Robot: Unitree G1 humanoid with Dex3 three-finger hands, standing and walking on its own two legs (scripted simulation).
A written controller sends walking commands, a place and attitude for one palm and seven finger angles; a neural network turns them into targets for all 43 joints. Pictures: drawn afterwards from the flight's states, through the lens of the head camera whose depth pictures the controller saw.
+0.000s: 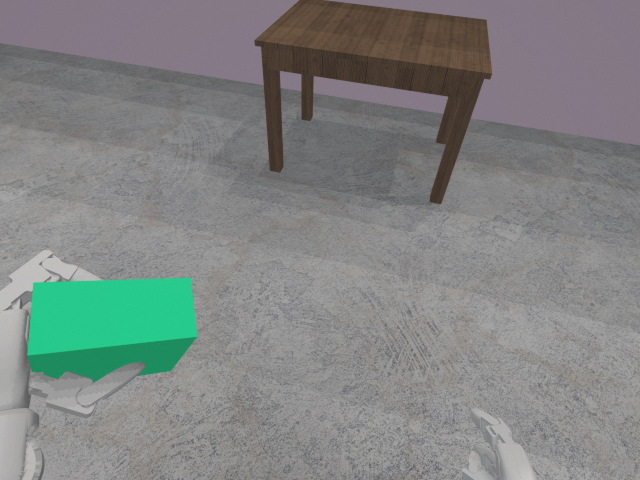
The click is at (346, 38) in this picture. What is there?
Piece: table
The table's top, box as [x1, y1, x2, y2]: [255, 0, 491, 79]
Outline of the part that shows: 255,39 255,45 489,79 491,75 486,20 326,0 299,0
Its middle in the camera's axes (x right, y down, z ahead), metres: +0.27 -0.94 +1.75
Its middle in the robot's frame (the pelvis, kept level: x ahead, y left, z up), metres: +1.95 -0.17 -0.12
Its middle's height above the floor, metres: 0.66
